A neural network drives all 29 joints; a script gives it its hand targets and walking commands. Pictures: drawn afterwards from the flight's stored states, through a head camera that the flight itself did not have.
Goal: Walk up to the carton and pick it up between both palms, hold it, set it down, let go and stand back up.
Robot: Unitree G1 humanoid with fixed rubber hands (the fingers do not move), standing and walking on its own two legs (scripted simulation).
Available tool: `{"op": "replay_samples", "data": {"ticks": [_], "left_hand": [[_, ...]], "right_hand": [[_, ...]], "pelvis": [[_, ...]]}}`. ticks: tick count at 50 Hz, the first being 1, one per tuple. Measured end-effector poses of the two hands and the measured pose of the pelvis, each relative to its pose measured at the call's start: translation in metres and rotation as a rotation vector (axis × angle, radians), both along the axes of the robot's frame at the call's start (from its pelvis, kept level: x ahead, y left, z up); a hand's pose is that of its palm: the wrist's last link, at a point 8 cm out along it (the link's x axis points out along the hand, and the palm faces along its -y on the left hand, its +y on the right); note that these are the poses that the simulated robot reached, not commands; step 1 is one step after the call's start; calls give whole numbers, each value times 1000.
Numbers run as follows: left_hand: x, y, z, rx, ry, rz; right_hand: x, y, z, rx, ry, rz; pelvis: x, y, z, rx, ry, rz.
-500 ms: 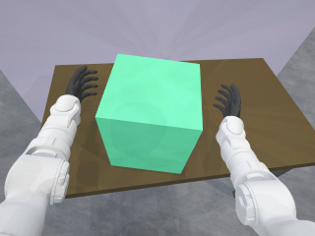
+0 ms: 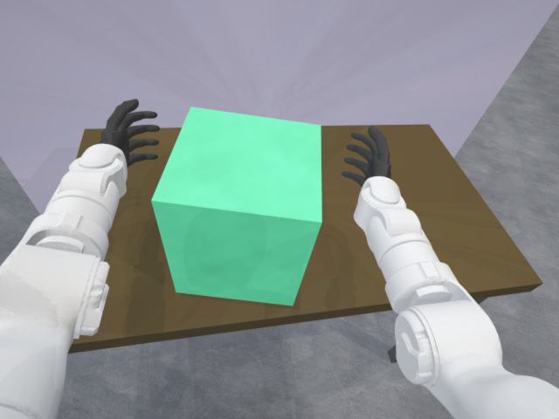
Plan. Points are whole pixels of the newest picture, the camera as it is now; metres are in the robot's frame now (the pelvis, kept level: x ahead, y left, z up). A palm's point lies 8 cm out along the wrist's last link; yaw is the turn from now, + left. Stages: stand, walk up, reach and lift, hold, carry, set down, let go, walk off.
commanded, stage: set down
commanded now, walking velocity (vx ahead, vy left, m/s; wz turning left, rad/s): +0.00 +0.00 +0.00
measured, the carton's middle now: (245, 212) +0.43 +0.00 +0.02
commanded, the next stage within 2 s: none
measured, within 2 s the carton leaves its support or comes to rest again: neither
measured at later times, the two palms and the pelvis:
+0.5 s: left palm (106, 170) +0.44 +0.20 +0.12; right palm (378, 203) +0.36 -0.18 +0.11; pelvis +0.01 +0.00 +0.01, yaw +0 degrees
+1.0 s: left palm (66, 207) +0.39 +0.24 +0.10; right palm (375, 238) +0.32 -0.17 +0.08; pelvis +0.02 +0.03 +0.01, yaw -2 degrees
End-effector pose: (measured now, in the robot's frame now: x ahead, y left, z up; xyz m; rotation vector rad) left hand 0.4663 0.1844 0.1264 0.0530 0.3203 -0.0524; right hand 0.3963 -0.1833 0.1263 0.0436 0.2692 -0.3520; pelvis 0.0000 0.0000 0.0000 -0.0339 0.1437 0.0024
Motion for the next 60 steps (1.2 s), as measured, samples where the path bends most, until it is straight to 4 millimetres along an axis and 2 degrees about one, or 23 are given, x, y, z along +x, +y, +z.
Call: {"op": "replay_samples", "data": {"ticks": [7, 13, 25, 32, 42, 54, 60], "left_hand": [[-2, 10, 11, 31, -22, 19], [-6, 12, 10, 31, 8, 4], [-24, 12, -11, -2, 6, -43], [-39, 25, -19, -6, 0, -53], [-53, 49, -23, 15, 12, -29], [-83, 62, -33, -3, 9, -29], [-104, 67, -52, -2, 13, -30]], "right_hand": [[-3, -6, 2, 39, -28, -6], [-7, -3, -7, 62, 10, 7], [-32, 0, -16, 49, -22, -4], [-45, 5, -24, 44, -27, -4], [-53, 12, -33, 51, -4, 1], [-82, 6, -49, 63, 13, -7], [-100, 10, -59, 52, 4, 8]], "pelvis": [[1, -5, 3, 0, -15, -1], [3, -7, 6, 5, -54, 0], [14, -5, 9, 6, -112, -7], [14, 3, 9, 3, -160, -15], [14, 17, 9, -3, -156, -19], [20, 28, 9, -9, -197, -32], [21, 28, 9, -6, -213, -35]]}}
